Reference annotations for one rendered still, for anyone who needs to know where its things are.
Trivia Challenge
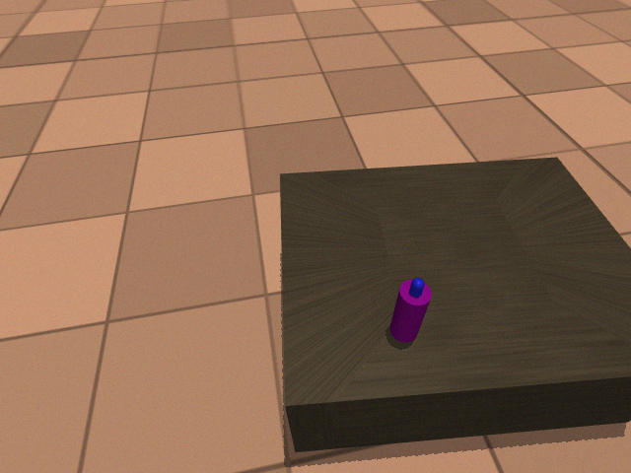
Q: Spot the bottle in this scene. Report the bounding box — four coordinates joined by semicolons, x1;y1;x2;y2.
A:
390;278;432;343

